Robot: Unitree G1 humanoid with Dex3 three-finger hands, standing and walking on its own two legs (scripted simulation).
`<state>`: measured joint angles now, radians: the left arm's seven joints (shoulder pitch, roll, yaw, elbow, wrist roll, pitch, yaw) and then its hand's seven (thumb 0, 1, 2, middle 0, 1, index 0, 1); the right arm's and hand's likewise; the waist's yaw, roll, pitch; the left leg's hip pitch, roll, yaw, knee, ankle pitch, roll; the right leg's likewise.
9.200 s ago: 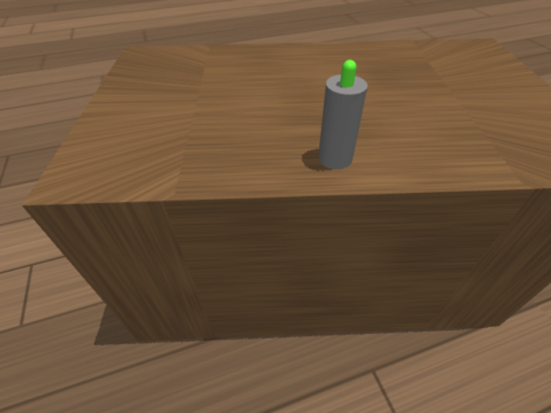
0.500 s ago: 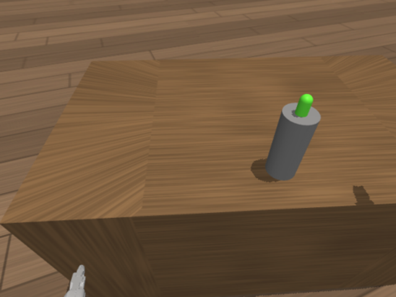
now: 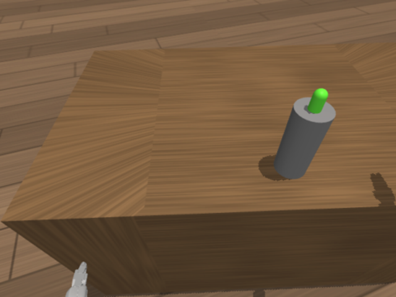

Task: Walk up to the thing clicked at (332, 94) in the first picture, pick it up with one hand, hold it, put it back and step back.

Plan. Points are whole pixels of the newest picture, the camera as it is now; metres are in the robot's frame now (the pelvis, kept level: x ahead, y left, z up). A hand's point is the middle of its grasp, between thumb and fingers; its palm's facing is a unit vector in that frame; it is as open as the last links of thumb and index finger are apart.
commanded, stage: go down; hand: right
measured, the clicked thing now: (303, 134) +0.44 -0.22 +0.10
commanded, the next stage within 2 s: approach in 1.44 s
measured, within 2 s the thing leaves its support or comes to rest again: neither
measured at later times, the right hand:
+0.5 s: hand out of the picture +0.33 -0.41 +0.18, palm faces +0.26 +0.97 -0.01, open 17.6 cm
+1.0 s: hand out of the picture +0.33 -0.41 +0.18, palm faces +0.25 +0.97 -0.03, open 17.6 cm
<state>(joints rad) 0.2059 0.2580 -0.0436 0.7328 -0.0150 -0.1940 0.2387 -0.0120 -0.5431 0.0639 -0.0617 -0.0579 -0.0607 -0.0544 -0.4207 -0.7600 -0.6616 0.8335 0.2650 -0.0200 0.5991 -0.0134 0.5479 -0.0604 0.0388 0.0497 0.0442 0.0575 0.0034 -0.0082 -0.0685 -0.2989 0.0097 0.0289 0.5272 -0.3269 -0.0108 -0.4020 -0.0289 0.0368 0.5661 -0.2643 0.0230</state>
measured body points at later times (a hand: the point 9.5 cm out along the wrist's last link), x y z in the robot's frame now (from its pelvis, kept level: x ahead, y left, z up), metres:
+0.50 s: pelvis -0.01 -0.01 +0.00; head +0.02 -0.02 +0.45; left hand +0.14 +0.26 -0.08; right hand +0.31 -0.46 +0.18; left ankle -0.04 +0.13 -0.73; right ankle +0.01 -0.13 -0.73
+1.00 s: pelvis -0.01 -0.01 -0.01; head +0.02 -0.02 +0.44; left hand +0.13 +0.25 -0.09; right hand +0.31 -0.46 +0.18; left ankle -0.04 +0.13 -0.73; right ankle +0.01 -0.13 -0.73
